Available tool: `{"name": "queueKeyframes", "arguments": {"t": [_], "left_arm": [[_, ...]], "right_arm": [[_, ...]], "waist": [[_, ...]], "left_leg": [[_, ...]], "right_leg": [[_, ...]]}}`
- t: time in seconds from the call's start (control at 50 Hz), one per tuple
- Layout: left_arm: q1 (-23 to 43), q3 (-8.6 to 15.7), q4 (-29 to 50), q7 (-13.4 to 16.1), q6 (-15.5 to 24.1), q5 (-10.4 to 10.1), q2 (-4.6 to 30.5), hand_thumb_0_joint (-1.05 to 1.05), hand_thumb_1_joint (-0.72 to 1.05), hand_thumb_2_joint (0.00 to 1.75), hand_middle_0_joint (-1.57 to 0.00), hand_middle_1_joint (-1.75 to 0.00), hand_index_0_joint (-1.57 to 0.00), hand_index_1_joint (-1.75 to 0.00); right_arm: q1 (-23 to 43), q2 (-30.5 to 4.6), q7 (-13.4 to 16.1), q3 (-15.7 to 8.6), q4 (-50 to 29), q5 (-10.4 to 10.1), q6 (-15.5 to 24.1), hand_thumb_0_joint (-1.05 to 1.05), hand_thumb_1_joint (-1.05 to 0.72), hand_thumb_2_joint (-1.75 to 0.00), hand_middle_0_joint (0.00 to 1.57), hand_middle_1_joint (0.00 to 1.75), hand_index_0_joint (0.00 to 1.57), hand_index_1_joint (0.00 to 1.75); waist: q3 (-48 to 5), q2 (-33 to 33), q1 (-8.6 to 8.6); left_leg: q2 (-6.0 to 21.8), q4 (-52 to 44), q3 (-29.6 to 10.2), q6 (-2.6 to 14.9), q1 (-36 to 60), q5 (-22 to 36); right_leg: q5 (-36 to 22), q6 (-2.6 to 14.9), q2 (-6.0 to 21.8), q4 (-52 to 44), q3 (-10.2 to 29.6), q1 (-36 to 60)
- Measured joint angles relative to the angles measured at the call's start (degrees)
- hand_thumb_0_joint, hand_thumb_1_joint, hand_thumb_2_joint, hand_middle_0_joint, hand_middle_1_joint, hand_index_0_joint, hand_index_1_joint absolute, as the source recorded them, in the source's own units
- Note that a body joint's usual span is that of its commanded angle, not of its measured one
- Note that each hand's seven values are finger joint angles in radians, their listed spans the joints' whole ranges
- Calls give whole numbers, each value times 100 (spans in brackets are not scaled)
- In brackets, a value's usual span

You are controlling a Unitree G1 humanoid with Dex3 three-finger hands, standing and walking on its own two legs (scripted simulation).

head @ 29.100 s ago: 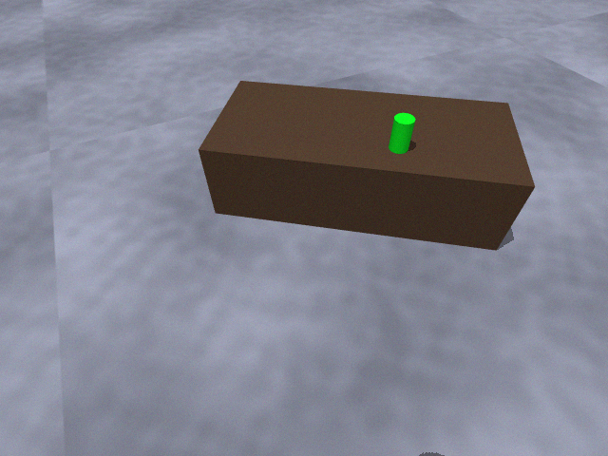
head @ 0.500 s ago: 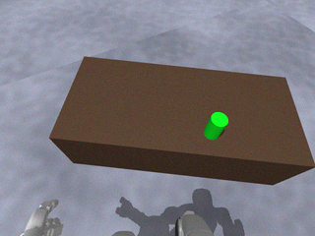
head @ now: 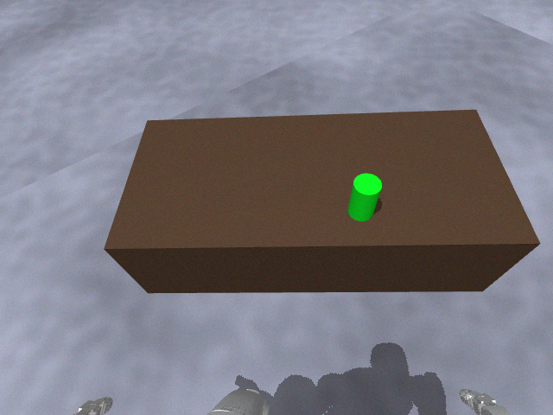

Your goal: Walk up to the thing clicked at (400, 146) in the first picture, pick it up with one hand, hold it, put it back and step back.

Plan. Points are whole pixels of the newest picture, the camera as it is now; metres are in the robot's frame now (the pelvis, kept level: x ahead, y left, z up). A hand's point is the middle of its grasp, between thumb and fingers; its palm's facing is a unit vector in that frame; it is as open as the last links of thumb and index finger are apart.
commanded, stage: step back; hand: right
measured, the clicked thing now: (363, 198) +0.71 -0.19 -0.34
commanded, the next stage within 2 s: none
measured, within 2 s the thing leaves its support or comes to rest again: neither
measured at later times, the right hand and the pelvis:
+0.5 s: hand out of the picture -0.04 -0.24 -0.13, palm faces -0.08 +0.89 -0.44, open 7.4 cm; pelvis -0.15 +0.02 +0.00, yaw +1 degrees
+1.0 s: hand out of the picture -0.24 -0.28 -0.17, palm faces -0.10 +0.91 -0.39, open 7.4 cm; pelvis -0.32 -0.01 -0.01, yaw +4 degrees
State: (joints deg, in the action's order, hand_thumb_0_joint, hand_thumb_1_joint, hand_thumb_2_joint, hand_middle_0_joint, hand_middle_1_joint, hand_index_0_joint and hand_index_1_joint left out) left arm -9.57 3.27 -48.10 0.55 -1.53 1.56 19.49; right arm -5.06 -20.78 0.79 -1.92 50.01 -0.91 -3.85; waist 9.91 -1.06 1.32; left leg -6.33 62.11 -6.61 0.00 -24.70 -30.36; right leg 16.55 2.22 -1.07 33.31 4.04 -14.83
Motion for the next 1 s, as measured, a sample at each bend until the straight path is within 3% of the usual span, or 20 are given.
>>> {"name": "queueKeyframes", "arguments": {"t": [0.08, 0.16, 0.22, 0.26, 0.3, 0.34, 0.38, 0.44, 0.5, 0.58, 0.66, 0.7, 0.74, 0.78, 0.82, 0.86, 0.92, 0.96, 1.0], "left_arm": [[156, -4, 223, 22, -28, 40, -22, 1, 90, 90, -21, -30, -21, -30], [371, -12, 478, 50, -25, 60, 15, 1, 90, 90, -21, -30, -21, -30], [508, -18, 595, 41, -71, 31, 128, 1, 90, 90, -21, -30, -21, -30], [606, 9, 559, 31, -147, 0, 265, 1, 90, 90, -21, -30, -21, -30], [566, 59, 432, 58, -229, -17, 286, 1, 90, 90, -21, -30, -21, -30], [469, 76, 282, 72, -293, -7, 257, 1, 90, 90, -21, -30, -21, -30], [343, 98, 198, 48, -310, -42, 268, 1, 90, 90, -21, -30, -21, -30], [123, 139, 166, 5, -271, -45, 311, 1, 90, 90, -21, -30, -21, -30], [-65, 158, 104, 9, -242, -8, 369, 1, 90, 90, -21, -30, -21, -30], [-218, 125, -39, 0, -244, -2, 423, 1, 90, 90, -21, -30, -20, -30], [-274, 65, -149, -59, -189, -6, 365, 1, 90, 90, -21, -30, -20, -30], [-232, 45, -244, -83, -154, 32, 163, 1, 90, 90, -20, -30, -20, -30], [-338, -2, -196, -151, -155, 91, 69, 1, 90, 90, -21, -30, -20, -30], [-444, -12, -151, -157, -175, 106, 85, 1, 90, 90, -21, -30, -21, -30], [-464, -5, -137, -123, -198, 102, 75, 1, 90, 90, -21, -30, -21, -30], [-375, 36, -85, -90, -214, 116, 73, 1, 90, 90, -21, -30, -21, -30], [-145, 69, 146, -26, -187, 147, 136, 1, 90, 90, -21, -30, -21, -30], [67, 84, 330, 14, -173, 155, 191, 1, 90, 90, -21, -30, -21, -30], [283, 83, 506, 34, -177, 124, 256, 1, 90, 90, -21, -30, -21, -30]], "right_arm": [[-179, -159, 52, 6, -5, 6, 60, 0, -91, -90, 20, 30, 21, 30], [-319, -243, 91, -38, 32, 58, 84, 0, -91, -90, 20, 30, 21, 30], [-378, -211, 55, -66, 63, 118, 121, 0, -91, -90, 20, 30, 21, 30], [-364, -66, 27, -94, 122, 185, 160, 0, -91, -90, 20, 30, 21, 30], [-408, 18, -47, -48, 119, 256, 164, 0, -91, -90, 20, 30, 21, 30], [-479, 45, -79, -21, 109, 293, 174, 0, -91, -90, 20, 30, 21, 30], [-526, 89, -65, -3, 114, 325, 166, 0, -91, -90, 20, 30, 21, 30], [-478, 109, -44, -25, 54, 303, 185, 0, -90, -90, 21, 30, 21, 30], [-341, 101, -14, -54, -97, 252, 237, 0, -90, -90, 21, 30, 21, 30], [-93, 72, -18, -53, -329, 234, 257, 0, -90, -90, 21, 30, 21, 30], [101, -50, -53, -43, -461, 227, 164, 0, -90, -90, 21, 30, 21, 30], [178, -208, -51, -89, -396, 191, 82, 0, -90, -90, 20, 30, 21, 30], [64, -221, 0, -129, -286, 150, 7, 0, -90, -90, 20, 30, 21, 30], [-90, -153, 25, -114, -156, 128, -37, 0, -91, -90, 20, 30, 21, 30], [-253, -165, 14, -87, -100, 93, -20, 0, -91, -90, 20, 30, 21, 30], [-421, -196, 40, -76, -82, 83, 41, 0, -91, -90, 20, 30, 21, 30], [-607, -214, 83, -51, -39, 98, 99, 0, -91, -90, 20, 30, 21, 30], [-691, -188, 103, -42, -12, 134, 127, 0, -91, -90, 20, 30, 21, 30], [-750, -140, 101, -35, 7, 172, 172, 0, -91, -90, 20, 30, 21, 30]], "waist": [[-70, -87, -35], [22, -123, -120], [113, -7, -177], [246, 343, -141], [232, 456, -113], [141, 342, -251], [17, 339, -239], [-63, 379, -116], [-7, 407, -39], [120, 422, 21], [132, 285, 56], [175, -158, -20], [10, -262, -39], [-176, -32, 125], [-298, 48, 122], [-367, 28, 40], [-320, 2, -49], [-219, 6, -122], [-100, 62, -174]], "left_leg": [[-8, 186, -200, -117, 104, 150], [266, -923, 81, -181, 541, 73], [435, -2101, 380, -98, 957, 497], [278, -2412, 566, 101, 1080, 923], [314, -2360, 651, 193, 1017, 967], [470, -2426, 504, 228, 933, 1095], [570, -2707, 487, 217, 894, 1338], [667, -3031, 582, 204, 779, 1658], [725, -3102, 677, 201, 600, 1860], [808, -2968, 866, 168, 335, 2018], [918, -2668, 1014, 58, -9, 2130], [1113, -2510, 805, 23, -134, 2197], [839, -2092, 462, -7, -316, 1253], [402, -1101, 321, -58, -478, 509], [95, -294, 120, -60, -515, 439], [-16, 130, 3, -76, -425, 461], [101, -212, 76, -129, 32, 316], [276, -924, 253, -141, 416, 199], [422, -1954, 467, -108, 850, 479]], "right_leg": [[-242, -54, 45, -107, -78, -245], [-339, -115, 97, 66, -282, -504], [-334, -199, 166, 388, -405, -762], [-315, -212, 327, 662, -267, -907], [693, -158, 34, 1323, 99, -1115], [1303, -148, -395, 2416, 292, -1296], [1277, -131, -642, 3296, 468, -1396], [1045, -228, -693, 3873, 602, -1278], [1024, -390, -513, 3527, 607, -891], [1178, -487, -175, 2293, 390, -319], [848, -334, 63, 668, -11, 265], [793, -226, -148, 381, -223, 397], [678, -159, -109, 457, -298, 283], [569, -105, 107, 485, -103, 135], [364, -114, 242, 291, -65, 82], [187, -128, 288, 149, -156, -20], [30, -123, 285, 164, -325, -258], [-18, -123, 293, 285, -497, -436], [1, -136, 334, 546, -653, -656]]}}
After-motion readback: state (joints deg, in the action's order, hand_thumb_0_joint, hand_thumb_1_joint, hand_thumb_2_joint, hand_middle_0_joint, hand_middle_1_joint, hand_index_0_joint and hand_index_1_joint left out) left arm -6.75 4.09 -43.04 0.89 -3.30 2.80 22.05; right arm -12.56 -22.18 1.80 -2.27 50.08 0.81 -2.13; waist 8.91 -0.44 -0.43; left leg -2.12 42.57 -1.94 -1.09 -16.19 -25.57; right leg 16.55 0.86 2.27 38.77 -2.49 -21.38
